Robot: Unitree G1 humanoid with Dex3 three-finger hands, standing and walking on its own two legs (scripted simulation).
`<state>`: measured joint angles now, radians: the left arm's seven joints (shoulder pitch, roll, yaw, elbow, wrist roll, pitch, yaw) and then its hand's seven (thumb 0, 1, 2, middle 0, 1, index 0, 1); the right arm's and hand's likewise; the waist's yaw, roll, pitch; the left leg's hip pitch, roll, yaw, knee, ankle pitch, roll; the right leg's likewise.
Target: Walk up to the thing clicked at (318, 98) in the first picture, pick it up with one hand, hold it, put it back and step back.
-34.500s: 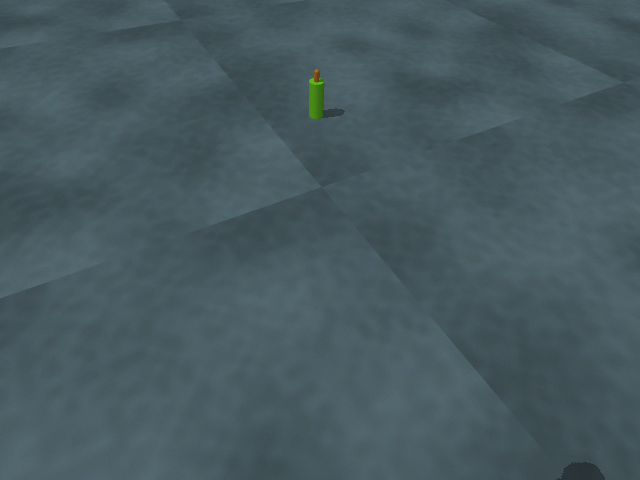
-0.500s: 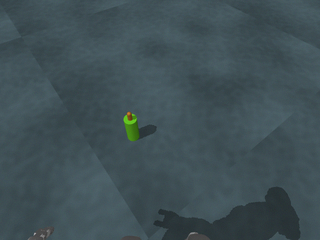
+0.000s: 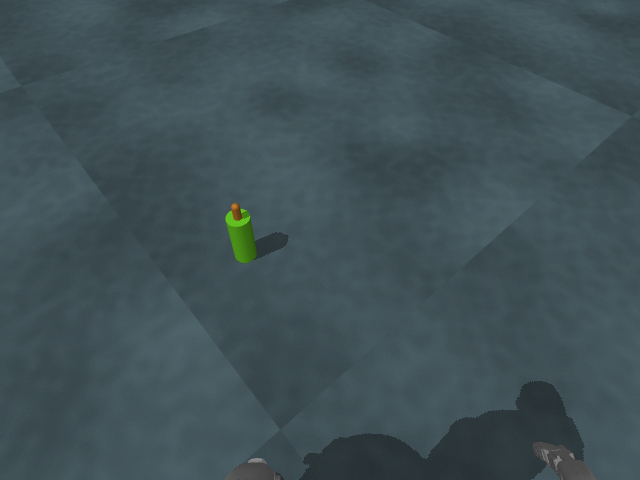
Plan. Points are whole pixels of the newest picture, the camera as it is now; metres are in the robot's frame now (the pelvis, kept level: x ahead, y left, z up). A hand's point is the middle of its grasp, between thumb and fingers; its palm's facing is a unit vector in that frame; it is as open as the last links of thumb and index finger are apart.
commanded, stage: step back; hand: left
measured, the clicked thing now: (240, 231) +0.99 +0.28 -0.62
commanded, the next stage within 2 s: stand in 1.02 s
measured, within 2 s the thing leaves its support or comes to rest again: neither
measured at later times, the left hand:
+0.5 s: hand out of the picture +0.07 +0.27 -0.13, palm faces +0.06 -0.93 -0.35, open 7.4 cm
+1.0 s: hand out of the picture +0.11 +0.27 -0.14, palm faces +0.12 -0.93 -0.35, open 7.4 cm
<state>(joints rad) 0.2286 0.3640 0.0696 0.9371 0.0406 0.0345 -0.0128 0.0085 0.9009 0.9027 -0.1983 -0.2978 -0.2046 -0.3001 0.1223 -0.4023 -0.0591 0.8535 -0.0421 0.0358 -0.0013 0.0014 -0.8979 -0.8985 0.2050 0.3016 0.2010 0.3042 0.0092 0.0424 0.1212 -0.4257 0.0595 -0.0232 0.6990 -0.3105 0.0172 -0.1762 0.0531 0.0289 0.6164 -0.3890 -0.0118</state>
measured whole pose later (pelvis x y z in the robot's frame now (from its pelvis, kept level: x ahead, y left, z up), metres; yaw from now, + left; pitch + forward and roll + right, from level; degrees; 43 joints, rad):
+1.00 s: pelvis +0.03 +0.00 +0.01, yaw +6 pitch -2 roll +0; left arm 0.08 0.38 0.04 1.05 0.00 -0.01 0.00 0.01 0.90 0.90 -0.20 -0.30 -0.21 -0.30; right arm 0.13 -0.33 -0.03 1.08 -0.02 -0.01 0.00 0.00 -0.90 -0.90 0.20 0.30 0.20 0.30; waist 0.01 -0.03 0.08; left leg -0.18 -0.01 -0.01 0.55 -0.33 0.01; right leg -0.24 -0.06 -0.03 0.53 -0.26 0.04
